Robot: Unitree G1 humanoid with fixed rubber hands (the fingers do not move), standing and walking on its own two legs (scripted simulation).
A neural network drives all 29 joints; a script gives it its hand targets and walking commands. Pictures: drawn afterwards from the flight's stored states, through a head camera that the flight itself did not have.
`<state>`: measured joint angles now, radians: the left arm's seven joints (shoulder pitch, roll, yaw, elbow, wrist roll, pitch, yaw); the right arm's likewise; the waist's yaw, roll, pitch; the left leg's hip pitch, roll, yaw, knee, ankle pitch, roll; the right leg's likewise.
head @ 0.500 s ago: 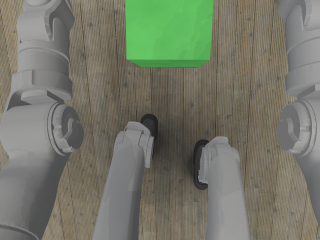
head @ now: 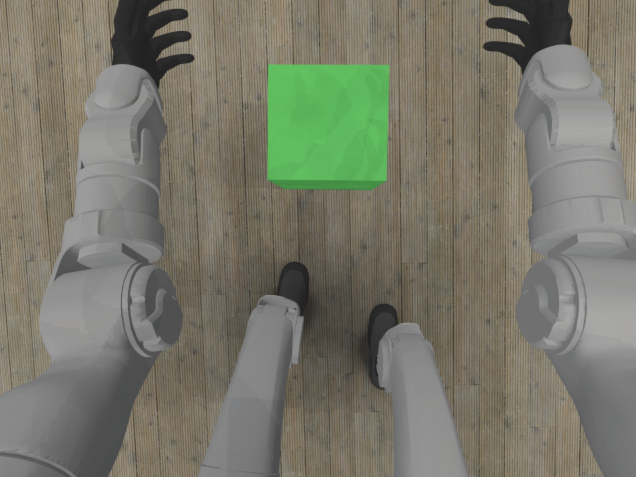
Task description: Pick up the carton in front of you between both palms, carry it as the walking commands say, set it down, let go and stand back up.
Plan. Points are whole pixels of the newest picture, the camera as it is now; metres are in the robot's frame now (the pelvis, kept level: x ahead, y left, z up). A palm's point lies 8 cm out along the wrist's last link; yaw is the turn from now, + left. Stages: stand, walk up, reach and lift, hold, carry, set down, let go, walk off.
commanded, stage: let go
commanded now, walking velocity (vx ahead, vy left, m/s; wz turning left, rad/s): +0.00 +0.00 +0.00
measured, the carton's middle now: (327, 137) +0.53 +0.08 -0.52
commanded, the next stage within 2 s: stand in 1.32 s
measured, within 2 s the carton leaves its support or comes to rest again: neither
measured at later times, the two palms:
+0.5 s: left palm (45, 249) +0.31 +0.27 +0.00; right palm (627, 245) +0.38 -0.17 +0.00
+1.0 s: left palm (30, 396) +0.23 +0.23 +0.06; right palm out of the picture +0.26 -0.24 +0.06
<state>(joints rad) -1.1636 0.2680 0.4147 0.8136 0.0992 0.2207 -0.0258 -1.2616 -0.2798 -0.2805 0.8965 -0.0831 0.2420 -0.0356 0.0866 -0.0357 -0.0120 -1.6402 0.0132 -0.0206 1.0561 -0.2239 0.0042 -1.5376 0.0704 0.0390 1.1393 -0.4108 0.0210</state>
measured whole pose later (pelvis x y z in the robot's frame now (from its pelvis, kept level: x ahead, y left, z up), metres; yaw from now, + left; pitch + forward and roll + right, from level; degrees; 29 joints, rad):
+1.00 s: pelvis +0.08 -0.01 +0.13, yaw +3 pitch -2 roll +1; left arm 0.24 0.22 0.05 0.40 0.00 0.10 -0.07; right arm 0.22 -0.21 -0.05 0.44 -0.01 0.07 0.06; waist 0.00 -0.04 0.09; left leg -0.20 -0.02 -0.02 0.41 -0.18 -0.01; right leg -0.09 0.01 0.05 0.46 -0.34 -0.02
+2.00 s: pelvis +0.09 +0.01 +0.12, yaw +3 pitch -2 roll +0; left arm 0.24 0.32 0.05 0.75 0.01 -0.01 0.03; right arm 0.18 -0.28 -0.06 0.84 -0.02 -0.02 -0.03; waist -0.01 -0.03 0.03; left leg -0.24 -0.02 -0.01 0.52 -0.24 0.02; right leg -0.08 0.02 0.06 0.46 -0.34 0.01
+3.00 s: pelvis +0.07 +0.01 +0.13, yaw +3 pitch -3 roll +0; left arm 0.22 0.35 0.03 0.94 0.00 -0.02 0.03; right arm 0.16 -0.33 -0.03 1.00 0.00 -0.02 -0.02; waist -0.01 -0.02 0.04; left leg -0.20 -0.02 -0.01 0.41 -0.16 0.02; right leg -0.06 0.01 0.06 0.38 -0.27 0.01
